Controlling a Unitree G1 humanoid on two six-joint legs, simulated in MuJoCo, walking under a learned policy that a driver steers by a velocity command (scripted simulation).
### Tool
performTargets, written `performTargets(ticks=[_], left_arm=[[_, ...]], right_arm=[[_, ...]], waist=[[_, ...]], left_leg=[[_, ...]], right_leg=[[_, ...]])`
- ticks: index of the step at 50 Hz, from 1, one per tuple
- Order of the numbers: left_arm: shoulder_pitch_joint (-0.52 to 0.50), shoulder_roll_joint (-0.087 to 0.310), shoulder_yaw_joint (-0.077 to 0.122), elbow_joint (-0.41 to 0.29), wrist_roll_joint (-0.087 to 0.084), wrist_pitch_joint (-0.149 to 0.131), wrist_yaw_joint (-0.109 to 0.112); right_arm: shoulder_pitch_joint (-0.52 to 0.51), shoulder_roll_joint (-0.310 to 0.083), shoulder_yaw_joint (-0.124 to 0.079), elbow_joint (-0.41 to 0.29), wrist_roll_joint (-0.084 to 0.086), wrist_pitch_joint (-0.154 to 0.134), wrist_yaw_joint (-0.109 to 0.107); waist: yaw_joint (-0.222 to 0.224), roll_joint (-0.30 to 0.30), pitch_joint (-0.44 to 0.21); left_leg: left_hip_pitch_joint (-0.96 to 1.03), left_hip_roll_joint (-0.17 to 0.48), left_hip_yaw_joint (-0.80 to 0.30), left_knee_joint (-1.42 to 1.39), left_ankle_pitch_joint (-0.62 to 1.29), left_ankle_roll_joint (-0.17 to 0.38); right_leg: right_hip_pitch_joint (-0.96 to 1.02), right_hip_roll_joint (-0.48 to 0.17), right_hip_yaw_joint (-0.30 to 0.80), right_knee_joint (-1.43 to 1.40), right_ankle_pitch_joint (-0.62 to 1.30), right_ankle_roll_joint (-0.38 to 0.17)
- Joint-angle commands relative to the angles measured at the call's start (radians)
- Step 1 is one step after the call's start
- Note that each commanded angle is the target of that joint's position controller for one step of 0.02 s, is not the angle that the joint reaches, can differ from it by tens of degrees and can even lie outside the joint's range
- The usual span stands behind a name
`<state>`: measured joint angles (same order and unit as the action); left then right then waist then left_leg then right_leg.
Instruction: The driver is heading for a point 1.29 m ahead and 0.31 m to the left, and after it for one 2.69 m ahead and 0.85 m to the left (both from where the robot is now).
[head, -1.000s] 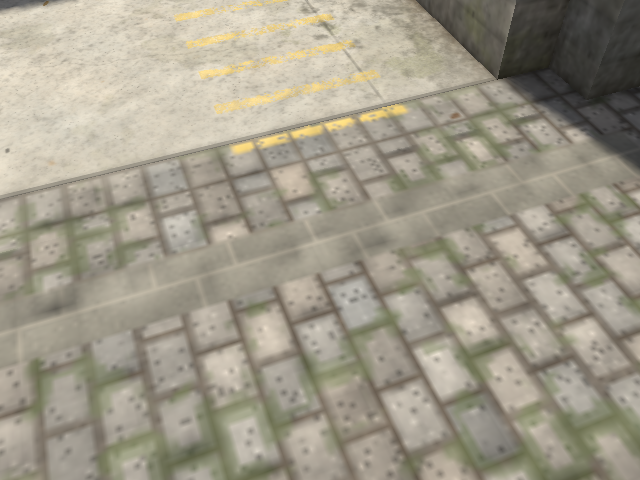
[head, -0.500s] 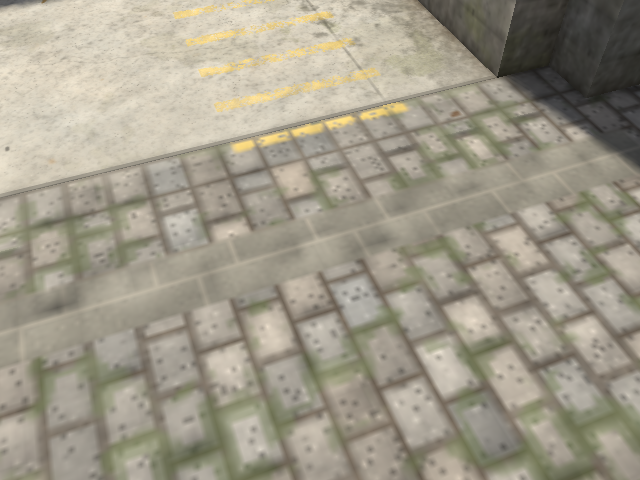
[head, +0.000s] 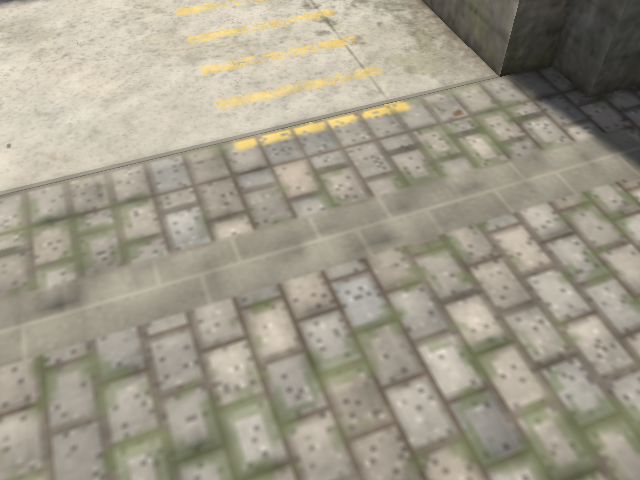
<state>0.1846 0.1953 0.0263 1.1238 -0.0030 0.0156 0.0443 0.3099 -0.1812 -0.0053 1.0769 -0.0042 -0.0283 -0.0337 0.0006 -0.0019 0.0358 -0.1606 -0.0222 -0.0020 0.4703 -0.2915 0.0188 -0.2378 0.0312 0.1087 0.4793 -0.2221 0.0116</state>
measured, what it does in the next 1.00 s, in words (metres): walks ahead, turning left: right foot, then left foot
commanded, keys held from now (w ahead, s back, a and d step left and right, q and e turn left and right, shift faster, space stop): w+shift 0.36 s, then w+q+shift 0.64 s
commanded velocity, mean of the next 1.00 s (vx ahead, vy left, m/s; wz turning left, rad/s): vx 0.78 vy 0.00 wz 0.42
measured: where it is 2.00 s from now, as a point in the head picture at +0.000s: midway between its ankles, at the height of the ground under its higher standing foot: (172, 197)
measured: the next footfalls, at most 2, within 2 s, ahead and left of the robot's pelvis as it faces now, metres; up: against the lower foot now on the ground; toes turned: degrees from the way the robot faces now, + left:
right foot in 0.30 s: +0.12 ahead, -0.18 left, +0.00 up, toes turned -3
left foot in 0.78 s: +0.55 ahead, +0.05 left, +0.00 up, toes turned +18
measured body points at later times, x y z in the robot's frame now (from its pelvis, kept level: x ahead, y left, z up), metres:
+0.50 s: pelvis +0.17 -0.08 +0.00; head +0.16 -0.09 +0.45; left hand +0.10 +0.15 -0.15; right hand +0.32 -0.31 -0.12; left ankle +0.21 +0.09 -0.63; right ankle +0.08 -0.17 -0.74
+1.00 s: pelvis +0.55 +0.02 +0.00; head +0.56 +0.02 +0.45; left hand +0.66 +0.32 -0.05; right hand +0.66 -0.21 -0.14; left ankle +0.52 +0.04 -0.74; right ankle +0.73 -0.14 -0.64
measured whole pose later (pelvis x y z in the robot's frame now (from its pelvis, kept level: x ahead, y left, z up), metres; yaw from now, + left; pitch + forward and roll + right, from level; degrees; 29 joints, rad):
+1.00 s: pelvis +0.55 +0.02 +0.00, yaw +27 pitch +0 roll +1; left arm 0.06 0.24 0.00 0.62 0.02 -0.17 0.01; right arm 0.46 -0.21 -0.05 0.82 0.02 -0.07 0.02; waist -0.05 -0.02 0.00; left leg -0.18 -0.21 -0.09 0.44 -0.24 0.18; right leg -0.71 -0.12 0.17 1.13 -0.21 0.01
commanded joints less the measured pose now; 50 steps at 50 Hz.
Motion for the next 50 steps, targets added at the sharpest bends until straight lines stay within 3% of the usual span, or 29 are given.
performTargets(ticks=[1,2,3,4,5,7,11,14,15,16,17,18,19,20,22,25,28,32,35,37,38,39,40,41,42,43,44,47,50], left_arm=[[0.058,0.1,0.019,-0.013,-0.013,-0.007,0.004],[0.003,0.122,0.024,-0.044,-0.016,-0.021,-0.002],[-0.079,0.082,0.013,-0.093,-0.028,-0.047,-0.015],[-0.143,0.093,0.014,-0.128,-0.032,-0.07,-0.024],[-0.144,0.109,0.023,-0.135,-0.03,-0.088,-0.032],[-0.089,0.093,0.024,-0.13,-0.03,-0.115,-0.044],[-0.063,0.073,0.024,-0.125,-0.034,-0.133,-0.051],[0.14,0.101,0.044,-0.066,-0.042,-0.127,-0.044],[0.317,0.155,0.068,-0.025,-0.045,-0.132,-0.039],[0.469,0.244,0.076,-0.007,-0.025,-0.133,-0.041],[0.441,0.238,0.062,-0.033,0.003,-0.159,-0.061],[0.315,0.186,0.04,-0.054,-0.003,-0.171,-0.071],[0.253,0.131,0.023,-0.076,-0.002,-0.175,-0.079],[0.208,0.13,0.016,-0.088,0.001,-0.17,-0.083],[0.165,0.09,0.001,-0.093,0.016,-0.16,-0.079],[0.196,0.107,0.003,-0.085,0.023,-0.165,-0.061],[0.226,0.111,-0.001,-0.094,0.031,-0.168,-0.033],[0.287,0.135,-0.005,-0.107,0.023,-0.158,-0.013],[0.304,0.228,0.014,-0.148,0.03,-0.132,0.015],[0.251,0.289,0.037,-0.19,0.036,-0.101,0.036],[0.182,0.304,0.045,-0.227,0.039,-0.094,0.029],[0.118,0.281,0.045,-0.256,0.027,-0.106,0.011],[0.144,0.074,-0.004,-0.316,0.039,-0.161,-0.02],[0.188,0.051,-0.024,-0.407,-0.025,-0.226,-0.049],[0.017,0.149,-0.005,-0.455,-0.045,-0.253,-0.054],[-0.019,0.147,0.0,-0.483,-0.047,-0.251,-0.052],[0.029,0.136,0.0,-0.466,-0.023,-0.234,-0.046],[0.098,0.164,0.016,-0.465,0.008,-0.175,-0.04],[-0.126,0.139,0.005,-0.565,0.048,-0.171,-0.026]], right_arm=[[0.109,-0.144,-0.034,-0.004,0.015,0.002,-0.009],[0.159,-0.182,-0.047,-0.003,0.026,-0.001,-0.011],[0.184,-0.237,-0.067,-0.004,0.035,-0.015,-0.013],[0.155,-0.246,-0.075,-0.02,0.027,-0.031,-0.013],[0.12,-0.21,-0.068,-0.041,0.015,-0.048,-0.011],[0.062,-0.171,-0.062,-0.08,0.026,-0.064,0.003],[0.057,-0.22,-0.074,-0.109,0.043,-0.059,0.008],[0.025,-0.211,-0.07,-0.145,0.046,-0.06,0.015],[-0.027,-0.159,-0.053,-0.17,0.029,-0.066,0.023],[-0.089,-0.035,-0.019,-0.228,-0.009,-0.079,0.032],[-0.042,-0.011,-0.018,-0.273,0.058,-0.107,0.034],[-0.107,-0.087,-0.023,-0.3,0.085,-0.124,0.04],[-0.147,-0.107,-0.021,-0.314,0.076,-0.127,0.046],[-0.117,-0.097,-0.02,-0.299,0.056,-0.117,0.046],[-0.082,-0.103,-0.03,-0.289,0.048,-0.082,0.057],[-0.102,-0.112,-0.04,-0.302,0.047,-0.043,0.061],[-0.231,-0.1,-0.039,-0.363,0.049,-0.046,0.063],[-0.351,-0.068,-0.031,-0.424,0.05,-0.062,0.101],[-0.375,-0.107,-0.05,-0.473,0.05,-0.07,0.13],[-0.158,-0.183,-0.086,-0.436,0.061,-0.05,0.132],[0.09,-0.27,-0.125,-0.368,0.058,-0.033,0.121],[0.275,-0.311,-0.15,-0.314,0.056,-0.018,0.096],[0.22,-0.345,-0.151,-0.308,0.032,-0.004,0.079],[0.153,-0.267,-0.112,-0.351,-0.005,-0.031,0.079],[0.208,-0.198,-0.107,-0.345,-0.008,-0.048,0.076],[0.161,-0.175,-0.095,-0.335,-0.004,-0.067,0.086],[0.073,-0.167,-0.088,-0.353,0.006,-0.079,0.09],[-0.053,-0.167,-0.08,-0.391,0.017,-0.071,0.064],[-0.017,-0.183,-0.08,-0.393,0.035,-0.073,0.028]], waist=[[-0.012,0.066,-0.004],[-0.046,0.102,0.058],[-0.069,0.216,0.112],[-0.075,0.2,0.176],[-0.05,0.134,0.171],[-0.013,0.103,0.106],[0.006,0.157,0.062],[0.106,0.091,0.034],[0.194,-0.009,-0.029],[0.222,-0.286,-0.101],[0.154,-0.367,-0.13],[0.112,-0.185,-0.018],[0.101,-0.105,0.008],[0.061,-0.047,-0.002],[0.011,-0.078,0.033],[0.009,-0.061,0.078],[0.037,-0.036,0.132],[0.063,-0.018,0.154],[0.007,-0.103,0.075],[-0.139,-0.195,-0.05],[-0.253,-0.208,-0.16],[-0.331,-0.116,-0.196],[-0.159,0.324,-0.144],[-0.081,0.303,-0.337],[-0.149,0.121,-0.241],[-0.068,-0.07,-0.095],[0.005,-0.131,-0.069],[0.101,-0.082,0.039],[0.029,-0.042,0.097]], left_leg=[[-0.059,0.056,-0.09,-0.149,-0.403,0.062],[-0.049,0.149,-0.229,-0.226,-0.626,0.125],[-0.02,0.317,-0.452,-0.36,-0.709,0.208],[-0.026,0.422,-0.571,-0.42,-0.607,0.257],[0.021,0.424,-0.558,-0.408,-0.489,0.248],[0.071,0.36,-0.419,-0.375,-0.346,0.187],[-0.12,0.226,-0.179,-0.33,-0.25,0.149],[-0.286,0.201,-0.141,-0.159,-0.202,0.148],[-0.403,0.145,-0.065,0.136,-0.032,0.112],[-0.586,0.065,0.017,0.627,-0.157,0.067],[-0.821,-0.036,-0.117,0.855,-0.168,0.09],[-0.979,0.066,-0.152,0.965,-0.079,0.121],[-0.997,0.081,-0.172,0.972,0.02,0.138],[-0.937,0.119,-0.174,0.935,0.096,0.129],[-0.829,0.15,-0.179,0.843,0.186,0.102],[-0.79,0.128,-0.148,0.766,0.288,0.062],[-0.775,0.101,-0.064,0.588,0.403,0.054],[-0.698,0.077,0.056,0.362,0.472,0.099],[-0.507,-0.029,0.203,0.282,0.362,0.144],[-0.262,-0.084,0.226,0.315,0.225,0.17],[0.009,-0.083,0.168,0.291,0.171,0.212],[0.297,-0.046,0.043,0.146,0.184,0.241],[0.518,0.116,-0.332,0.155,0.142,0.348],[0.623,0.265,-0.85,-0.083,-0.354,0.502],[0.523,0.255,-0.878,-0.235,-0.419,0.423],[0.32,0.239,-0.797,-0.27,-0.33,0.376],[0.157,0.209,-0.726,-0.263,-0.266,0.362],[-0.194,0.08,-0.508,-0.294,-0.124,0.332],[-0.412,-0.018,-0.343,-0.287,0.103,0.3]], right_leg=[[-0.033,0.046,-0.074,0.03,-0.338,-0.049],[-0.182,0.036,-0.081,0.11,-0.436,-0.055],[-0.294,0.019,-0.129,0.277,-0.285,-0.05],[-0.401,-0.063,-0.088,0.404,-0.212,-0.052],[-0.478,-0.1,-0.061,0.492,-0.189,-0.056],[-0.479,-0.138,-0.061,0.448,-0.137,-0.063],[-0.099,-0.053,-0.208,0.145,-0.072,-0.024],[0.2,-0.004,-0.253,0.047,-0.027,-0.036],[0.398,-0.081,-0.122,-0.001,-0.074,-0.075],[0.486,-0.297,0.228,-0.067,-0.283,-0.134],[0.511,-0.445,0.761,-0.295,-0.615,-0.281],[0.464,-0.467,0.693,-0.304,-0.682,-0.273],[0.415,-0.424,0.531,-0.267,-0.542,-0.231],[0.347,-0.375,0.379,-0.264,-0.415,-0.198],[0.205,-0.299,0.155,-0.284,-0.228,-0.13],[0.123,-0.26,-0.046,-0.359,-0.011,-0.109],[0.103,-0.234,-0.193,-0.426,0.13,-0.079],[0.211,-0.233,-0.327,-0.416,0.376,-0.022],[0.332,-0.262,-0.383,-0.231,1.139,0.008],[0.356,-0.303,-0.379,0.078,1.5,-0.013],[0.275,-0.303,-0.348,0.34,1.511,-0.037],[0.052,-0.206,-0.347,0.712,1.061,-0.035],[-0.43,0.02,-0.245,1.173,-0.276,-0.012],[-0.666,0.035,0.048,1.288,-0.296,-0.065],[-0.694,-0.01,0.066,1.203,-0.201,-0.111],[-0.671,-0.044,0.05,1.078,-0.127,-0.118],[-0.591,-0.088,0.064,0.995,-0.092,-0.101],[-0.446,-0.146,0.027,0.804,-0.085,-0.017],[-0.292,-0.114,-0.066,0.456,0.176,0.037]])
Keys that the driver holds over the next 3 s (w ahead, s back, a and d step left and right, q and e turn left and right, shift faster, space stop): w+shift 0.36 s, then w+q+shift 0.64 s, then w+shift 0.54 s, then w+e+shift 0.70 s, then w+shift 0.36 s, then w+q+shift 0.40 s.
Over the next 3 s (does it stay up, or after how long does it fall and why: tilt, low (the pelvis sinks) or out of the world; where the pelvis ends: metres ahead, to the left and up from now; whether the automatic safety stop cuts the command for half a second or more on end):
stays up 2.18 0.65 0.00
